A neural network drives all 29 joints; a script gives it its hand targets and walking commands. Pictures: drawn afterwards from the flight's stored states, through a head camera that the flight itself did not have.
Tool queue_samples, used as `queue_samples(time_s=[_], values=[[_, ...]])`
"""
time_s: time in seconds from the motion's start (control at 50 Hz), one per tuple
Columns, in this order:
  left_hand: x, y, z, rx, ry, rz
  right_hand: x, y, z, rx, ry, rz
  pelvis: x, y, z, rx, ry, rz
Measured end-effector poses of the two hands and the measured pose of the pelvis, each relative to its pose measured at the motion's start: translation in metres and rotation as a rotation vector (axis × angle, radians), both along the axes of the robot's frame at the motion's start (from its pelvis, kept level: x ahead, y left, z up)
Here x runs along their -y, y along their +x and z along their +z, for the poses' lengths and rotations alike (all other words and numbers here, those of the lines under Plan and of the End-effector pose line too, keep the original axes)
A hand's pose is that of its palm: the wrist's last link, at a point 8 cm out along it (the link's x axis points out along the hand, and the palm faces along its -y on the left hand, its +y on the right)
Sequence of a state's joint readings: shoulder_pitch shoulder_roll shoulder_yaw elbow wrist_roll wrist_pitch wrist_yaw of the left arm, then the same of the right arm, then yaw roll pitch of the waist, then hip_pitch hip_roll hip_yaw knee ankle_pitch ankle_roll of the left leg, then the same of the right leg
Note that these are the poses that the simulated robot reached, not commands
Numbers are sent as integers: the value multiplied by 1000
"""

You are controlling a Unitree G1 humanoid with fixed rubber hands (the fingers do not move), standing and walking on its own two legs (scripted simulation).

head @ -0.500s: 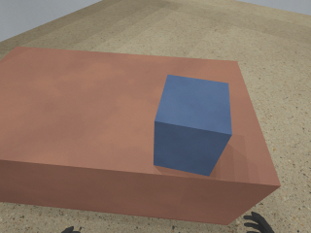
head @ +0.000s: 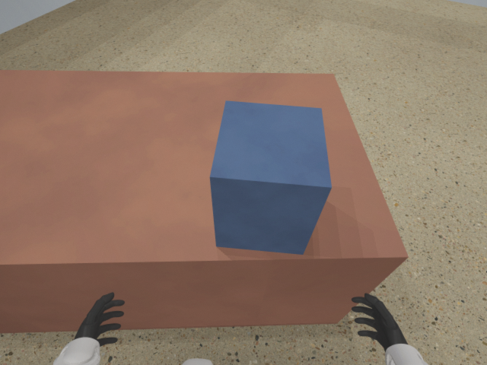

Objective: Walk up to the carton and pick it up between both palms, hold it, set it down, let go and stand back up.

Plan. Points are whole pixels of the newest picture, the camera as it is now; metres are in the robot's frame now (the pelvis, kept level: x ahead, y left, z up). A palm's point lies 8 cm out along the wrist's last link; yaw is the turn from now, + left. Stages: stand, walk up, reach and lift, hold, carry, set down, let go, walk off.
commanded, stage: reach and lift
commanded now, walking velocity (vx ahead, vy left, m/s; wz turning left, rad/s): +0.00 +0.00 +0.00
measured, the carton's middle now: (266, 181) +0.48 -0.01 -0.03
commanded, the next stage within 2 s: none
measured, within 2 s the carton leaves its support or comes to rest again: neither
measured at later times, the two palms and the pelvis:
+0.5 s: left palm (92, 325) +0.18 +0.27 -0.05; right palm (371, 313) +0.22 -0.19 -0.04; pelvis +0.02 +0.01 +0.02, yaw -2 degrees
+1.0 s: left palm (113, 279) +0.25 +0.25 -0.03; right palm (366, 297) +0.24 -0.18 -0.03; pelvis +0.04 +0.02 +0.02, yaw -3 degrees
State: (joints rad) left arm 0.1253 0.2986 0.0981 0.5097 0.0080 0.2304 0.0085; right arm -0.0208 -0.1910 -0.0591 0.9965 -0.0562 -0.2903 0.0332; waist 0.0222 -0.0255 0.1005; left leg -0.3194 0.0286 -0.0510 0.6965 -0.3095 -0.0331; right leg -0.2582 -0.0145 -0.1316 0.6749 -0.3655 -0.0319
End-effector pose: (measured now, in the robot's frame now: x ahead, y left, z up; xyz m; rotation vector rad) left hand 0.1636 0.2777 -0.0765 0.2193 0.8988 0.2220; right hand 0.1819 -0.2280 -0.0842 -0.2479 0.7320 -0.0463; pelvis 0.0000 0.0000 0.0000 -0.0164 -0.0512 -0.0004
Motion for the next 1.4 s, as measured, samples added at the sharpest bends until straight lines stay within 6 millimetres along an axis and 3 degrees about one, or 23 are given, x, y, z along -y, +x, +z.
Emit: queue_samples(time_s=[0.08, 0.16, 0.24, 0.44, 0.72, 0.94, 1.4], values=[[17, 19, 11, 31, -38, -1, 6, -6, 20, 38, -1, -16, 6, 6, 11, 20, 14, -24], [21, 19, 11, 32, -64, 26, 10, 2, 35, 78, -23, -11, 9, 10, 15, 22, 22, -37], [18, 17, 13, 64, -70, 34, 0, 17, 43, 123, -11, -4, 10, 13, 18, 24, 23, -38], [10, 15, 27, 145, -78, -18, -40, 33, 40, 178, 83, -34, -1, 21, 22, 19, 12, -27], [25, 54, 36, 305, -127, -86, -32, 42, 51, 265, 89, -87, -16, 33, 22, -1, 3, -53], [30, 81, 45, 436, -140, -133, -44, 52, 53, 344, 141, -113, -20, 38, 19, -12, -4, -59], [42, 140, 65, 637, -174, -180, -56, 93, 62, 492, 197, -139, -23, 23, 6, -87, 0, -69]])
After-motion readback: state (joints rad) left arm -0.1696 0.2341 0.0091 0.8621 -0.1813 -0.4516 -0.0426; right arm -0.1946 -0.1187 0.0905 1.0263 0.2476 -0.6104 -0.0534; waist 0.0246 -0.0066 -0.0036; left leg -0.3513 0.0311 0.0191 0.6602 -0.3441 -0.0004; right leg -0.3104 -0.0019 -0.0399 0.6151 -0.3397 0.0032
